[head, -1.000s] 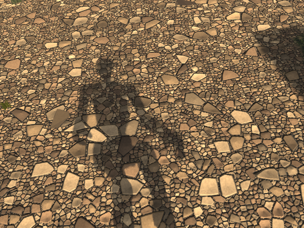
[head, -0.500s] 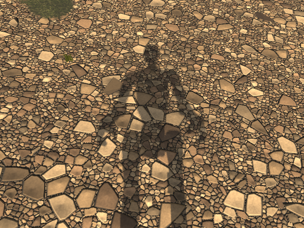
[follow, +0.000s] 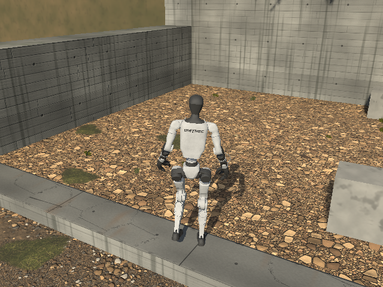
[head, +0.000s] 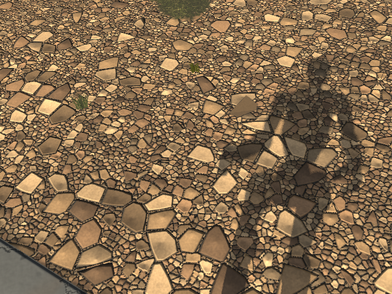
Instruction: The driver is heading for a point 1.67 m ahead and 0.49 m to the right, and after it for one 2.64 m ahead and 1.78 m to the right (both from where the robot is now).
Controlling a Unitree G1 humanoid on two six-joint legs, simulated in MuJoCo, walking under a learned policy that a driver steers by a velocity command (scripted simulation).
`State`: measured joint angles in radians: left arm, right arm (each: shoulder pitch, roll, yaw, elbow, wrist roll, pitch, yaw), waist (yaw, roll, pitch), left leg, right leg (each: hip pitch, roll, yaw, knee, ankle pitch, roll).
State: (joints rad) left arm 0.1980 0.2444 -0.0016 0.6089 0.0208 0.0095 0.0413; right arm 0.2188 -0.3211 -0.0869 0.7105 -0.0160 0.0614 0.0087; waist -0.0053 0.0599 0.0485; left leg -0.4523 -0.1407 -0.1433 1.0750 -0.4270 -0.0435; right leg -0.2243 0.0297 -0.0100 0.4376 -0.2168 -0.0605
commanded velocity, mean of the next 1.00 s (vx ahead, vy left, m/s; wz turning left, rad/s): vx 0.29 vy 0.00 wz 0.07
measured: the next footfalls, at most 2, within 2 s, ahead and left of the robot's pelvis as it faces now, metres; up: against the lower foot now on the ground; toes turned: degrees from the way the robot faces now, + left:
left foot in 0.22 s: +0.01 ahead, +0.12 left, +0.00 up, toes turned -3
right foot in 0.56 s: +0.13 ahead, -0.10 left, +0.00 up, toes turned -1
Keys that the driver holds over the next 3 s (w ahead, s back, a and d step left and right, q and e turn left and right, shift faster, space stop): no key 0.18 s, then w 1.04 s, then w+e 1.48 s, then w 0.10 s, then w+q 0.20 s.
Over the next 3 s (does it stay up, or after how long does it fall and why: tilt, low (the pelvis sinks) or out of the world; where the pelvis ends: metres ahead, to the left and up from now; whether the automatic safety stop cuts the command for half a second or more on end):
stays up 1.28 -0.33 -0.05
